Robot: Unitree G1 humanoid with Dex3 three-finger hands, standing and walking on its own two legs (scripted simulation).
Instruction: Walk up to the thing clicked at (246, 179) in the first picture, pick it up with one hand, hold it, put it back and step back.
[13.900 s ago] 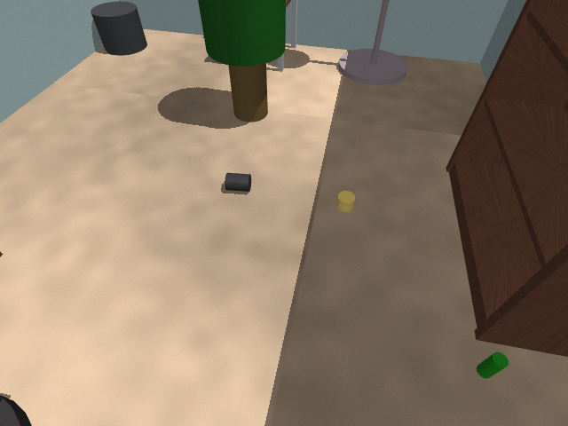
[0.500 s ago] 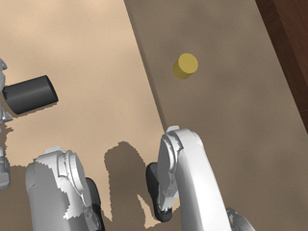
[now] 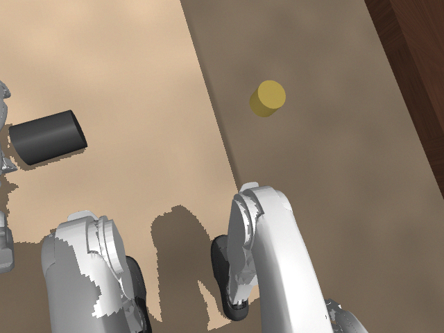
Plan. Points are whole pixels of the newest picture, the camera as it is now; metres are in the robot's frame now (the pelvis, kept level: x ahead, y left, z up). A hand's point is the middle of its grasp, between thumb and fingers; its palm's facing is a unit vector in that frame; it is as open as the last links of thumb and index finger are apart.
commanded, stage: rise first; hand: left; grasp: from above
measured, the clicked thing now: (51, 137) +0.50 +0.28 -0.28
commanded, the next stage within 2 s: approach in 0.48 s
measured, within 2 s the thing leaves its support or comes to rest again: neither
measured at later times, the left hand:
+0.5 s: hand out of the picture +0.46 +0.33 -0.16, palm faces -0.42 -0.11 -0.90, open 13.7 cm
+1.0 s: hand (45, 110) +0.51 +0.25 -0.16, palm faces -0.37 -0.11 -0.92, open 14.3 cm
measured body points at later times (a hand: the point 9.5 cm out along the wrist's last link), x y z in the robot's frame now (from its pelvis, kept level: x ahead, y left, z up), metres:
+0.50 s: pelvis +0.00 +0.00 +0.00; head +0.24 +0.07 +0.37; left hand +0.47 +0.33 -0.11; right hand +0.05 -0.27 -0.10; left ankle +0.08 +0.12 -0.29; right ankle +0.10 -0.11 -0.29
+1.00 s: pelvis +0.00 +0.00 +0.00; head +0.25 +0.07 +0.37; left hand +0.53 +0.26 -0.11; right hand +0.02 -0.27 -0.09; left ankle +0.08 +0.12 -0.29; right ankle +0.10 -0.11 -0.29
